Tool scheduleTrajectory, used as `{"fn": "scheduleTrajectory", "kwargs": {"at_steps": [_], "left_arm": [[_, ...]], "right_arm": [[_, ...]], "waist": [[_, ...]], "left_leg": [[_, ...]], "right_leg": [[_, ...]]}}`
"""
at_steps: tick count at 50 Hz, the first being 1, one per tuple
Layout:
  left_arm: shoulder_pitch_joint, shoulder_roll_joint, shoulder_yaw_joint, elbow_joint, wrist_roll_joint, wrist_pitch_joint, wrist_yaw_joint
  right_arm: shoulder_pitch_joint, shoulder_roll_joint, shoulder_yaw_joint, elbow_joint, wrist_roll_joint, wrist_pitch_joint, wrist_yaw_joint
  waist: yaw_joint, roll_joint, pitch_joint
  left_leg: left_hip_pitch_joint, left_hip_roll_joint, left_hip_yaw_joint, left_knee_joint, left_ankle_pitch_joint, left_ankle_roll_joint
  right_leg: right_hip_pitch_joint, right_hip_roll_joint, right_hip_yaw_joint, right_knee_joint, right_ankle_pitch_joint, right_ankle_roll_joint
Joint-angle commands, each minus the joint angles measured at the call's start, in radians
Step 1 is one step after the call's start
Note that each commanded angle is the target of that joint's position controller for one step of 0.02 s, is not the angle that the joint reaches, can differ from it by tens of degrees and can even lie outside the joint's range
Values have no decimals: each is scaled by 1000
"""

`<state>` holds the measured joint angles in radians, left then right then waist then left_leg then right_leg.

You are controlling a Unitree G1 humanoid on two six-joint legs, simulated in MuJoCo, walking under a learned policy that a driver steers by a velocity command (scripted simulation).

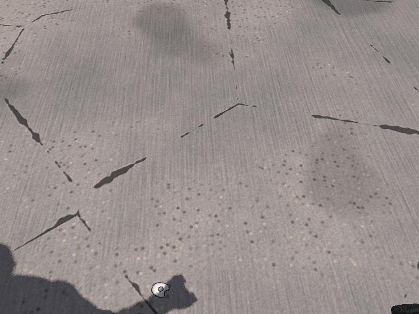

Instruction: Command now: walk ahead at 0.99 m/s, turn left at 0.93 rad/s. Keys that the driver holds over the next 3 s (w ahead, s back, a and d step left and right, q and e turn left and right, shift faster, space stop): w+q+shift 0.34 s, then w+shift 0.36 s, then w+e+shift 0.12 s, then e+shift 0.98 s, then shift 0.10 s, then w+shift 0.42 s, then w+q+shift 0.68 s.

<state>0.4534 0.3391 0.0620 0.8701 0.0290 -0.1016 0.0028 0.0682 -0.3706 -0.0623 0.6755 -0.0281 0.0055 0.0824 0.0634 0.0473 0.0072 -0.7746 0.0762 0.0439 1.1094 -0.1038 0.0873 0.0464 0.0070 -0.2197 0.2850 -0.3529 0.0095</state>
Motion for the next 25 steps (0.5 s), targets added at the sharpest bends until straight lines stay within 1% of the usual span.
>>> {"fn": "scheduleTrajectory", "kwargs": {"at_steps": [1, 2, 3, 4, 5, 6, 7, 8, 9, 10, 11, 12, 13, 14, 15, 16, 17, 18, 19, 20, 21, 22, 23, 24, 25], "left_arm": [[-108, 42, -8, -62, -1, -34, 0], [-90, 63, -5, -53, 0, -33, 2], [-56, 89, -1, -47, 0, -30, 7], [-30, 117, 5, -45, 0, -21, 14], [-34, 155, 14, -51, 1, -6, 23], [-60, 187, 23, -62, 6, 13, 30], [-111, 201, 27, -84, 10, 30, 31], [-161, 192, 31, -99, 3, 36, 23], [-97, 33, -13, -131, 31, 22, -7], [-91, 84, -8, -240, 0, 3, 1], [-189, 119, -12, -255, 10, -19, 0], [-219, 108, -20, -267, 8, -25, 0], [-226, 94, -25, -244, 24, -17, 6], [-192, 89, -29, -238, 41, 2, 6], [-174, 82, -31, -229, 52, 26, 5], [-181, 67, -33, -236, 53, 44, 3], [-237, 53, -38, -263, 49, 52, -1], [-312, 34, -46, -297, 41, 52, -8], [-373, 9, -57, -318, 33, 49, -17], [-394, -12, -64, -319, 23, 47, -25], [-415, -24, -69, -327, 12, 41, -32], [-433, -18, -67, -325, 5, 38, -35], [-452, -7, -64, -325, 4, 36, -35], [-469, 11, -58, -328, 5, 34, -34], [-458, 25, -52, -324, 5, 36, -32]], "right_arm": [[-109, 39, 42, -104, 1, -8, 28], [-138, 43, 48, -110, 1, -10, 32], [-143, 37, 49, -107, 2, -13, 33], [-112, 20, 45, -91, 2, -14, 27], [-41, -2, 39, -70, 2, -16, 18], [96, -41, 22, -31, 3, -18, 7], [311, -88, -3, 33, 3, -21, -9], [480, -146, -49, 90, 31, -9, -35], [357, -220, -58, 77, 25, -1, -59], [329, -307, -81, 19, -6, 13, -60], [340, -251, -78, 21, -2, 14, -71], [313, -202, -67, 45, 7, 3, -81], [274, -172, -59, 53, 5, -13, -83], [246, -156, -49, 43, 7, -32, -89], [229, -125, -37, 47, 12, -46, -89], [231, -111, -31, 50, 20, -59, -85], [232, -113, -32, 50, 20, -70, -80], [233, -110, -32, 54, 19, -79, -79], [235, -100, -32, 57, 19, -86, -77], [235, -98, -34, 60, 20, -89, -72], [264, -92, -34, 70, 29, -97, -67], [295, -85, -32, 86, 38, -104, -62], [326, -87, -33, 100, 42, -107, -62], [347, -100, -36, 111, 38, -106, -65], [347, -119, -38, 115, 32, -102, -70]], "waist": [[-68, -71, 144], [-66, -61, 151], [-66, -71, 127], [-87, -93, 88], [-137, -132, 39], [-220, -152, -45], [-319, -163, -139], [-395, -56, -232], [-202, 149, -128], [-188, 173, -358], [-203, -20, -252], [-149, -83, -93], [-97, -156, -3], [-52, -155, 21], [-18, -156, 37], [-5, -152, 50], [-11, -130, 78], [-23, -114, 108], [-41, -99, 117], [-56, -92, 101], [-80, -51, 94], [-103, -49, 81], [-122, -46, 74], [-137, -39, 68], [-130, -30, 44]], "left_leg": [[74, 1, 62, -213, 120, 26], [130, -31, 108, -290, 128, 47], [196, -75, 153, -331, 130, 64], [253, -122, 184, -344, 102, 78], [335, -152, 180, -358, 51, 94], [491, -180, 160, -357, 4, 117], [727, -190, 106, -378, -36, 154], [1036, -184, 21, -470, -66, 180], [1081, 7, -282, -452, -37, 219], [1308, 174, -792, -674, -250, 434], [1187, 187, -852, -836, -378, 376], [1011, 159, -785, -876, -335, 339], [844, 105, -687, -881, -223, 302], [720, 69, -619, -867, -98, 302], [616, 35, -563, -879, -59, 300], [533, 6, -521, -897, -61, 296], [455, -18, -493, -916, -41, 293], [402, -41, -454, -940, -25, 278], [359, -76, -407, -954, -17, 249], [359, -108, -360, -962, 13, 218], [350, -95, -357, -961, 103, 196], [392, -77, -356, -974, 175, 180], [468, -59, -359, -973, 226, 167], [562, -40, -360, -956, 284, 155], [650, -20, -350, -918, 405, 144]], "right_leg": [[-155, -201, -9, -200, 558, -45], [-137, -196, -46, -190, 711, -35], [-96, -198, -60, -139, 969, -22], [-34, -205, -67, -59, 1221, -16], [1, -227, -63, 56, 1382, -11], [-5, -251, -50, 245, 1470, -15], [-90, -269, -25, 503, 1448, -33], [-303, -171, -24, 907, 1043, -20], [-651, -29, 13, 1270, -117, 0], [-894, 41, 228, 1464, -160, 21], [-959, -35, 314, 1353, -53, 13], [-931, -77, 316, 1208, -3, 10], [-855, -105, 300, 1135, -8, 16], [-773, -121, 310, 1069, -26, 33], [-715, -137, 309, 1012, -58, 52], [-679, -149, 299, 938, -81, 68], [-652, -154, 278, 839, -55, 78], [-635, -157, 253, 730, 37, 82], [-582, -152, 237, 619, 174, 77], [-532, -133, 219, 523, 315, 65], [-456, -127, 212, 437, 447, 45], [-417, -112, 200, 389, 531, 27], [-417, -100, 197, 341, 559, 11], [-436, -87, 193, 298, 540, -5], [-444, -64, 192, 281, 497, -19]]}}
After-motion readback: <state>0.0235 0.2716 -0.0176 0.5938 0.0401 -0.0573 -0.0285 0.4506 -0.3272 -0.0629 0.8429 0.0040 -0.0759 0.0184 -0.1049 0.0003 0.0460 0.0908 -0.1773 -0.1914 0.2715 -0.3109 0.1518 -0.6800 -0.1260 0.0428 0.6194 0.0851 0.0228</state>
